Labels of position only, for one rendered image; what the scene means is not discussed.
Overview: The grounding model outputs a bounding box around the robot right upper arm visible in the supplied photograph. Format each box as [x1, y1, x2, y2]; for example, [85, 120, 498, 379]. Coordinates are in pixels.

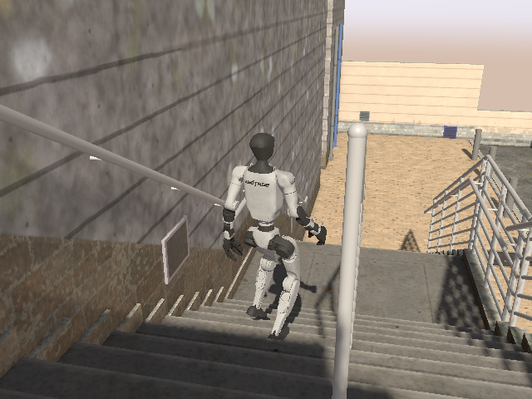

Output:
[276, 170, 301, 218]

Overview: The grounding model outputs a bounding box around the robot right thigh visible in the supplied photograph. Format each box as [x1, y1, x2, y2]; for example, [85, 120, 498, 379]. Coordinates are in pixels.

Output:
[273, 236, 300, 293]

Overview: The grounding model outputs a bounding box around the robot left upper arm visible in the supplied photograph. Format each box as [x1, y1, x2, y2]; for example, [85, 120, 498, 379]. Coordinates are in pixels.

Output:
[224, 165, 248, 211]

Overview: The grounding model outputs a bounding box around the left robot hand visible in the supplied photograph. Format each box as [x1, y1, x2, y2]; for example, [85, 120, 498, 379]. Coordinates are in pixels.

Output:
[223, 236, 243, 262]

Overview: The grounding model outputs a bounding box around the right robot shin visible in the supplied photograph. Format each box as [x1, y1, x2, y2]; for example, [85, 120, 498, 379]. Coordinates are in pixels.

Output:
[271, 279, 300, 337]

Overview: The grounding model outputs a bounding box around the left robot forearm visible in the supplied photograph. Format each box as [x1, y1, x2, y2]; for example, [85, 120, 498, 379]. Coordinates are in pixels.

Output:
[223, 207, 235, 239]

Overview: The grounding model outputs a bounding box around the right robot hand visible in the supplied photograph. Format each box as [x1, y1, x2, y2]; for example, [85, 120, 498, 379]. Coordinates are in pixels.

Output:
[308, 226, 327, 245]

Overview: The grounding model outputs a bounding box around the right robot forearm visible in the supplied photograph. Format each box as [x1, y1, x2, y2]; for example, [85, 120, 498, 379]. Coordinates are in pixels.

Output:
[296, 205, 321, 235]

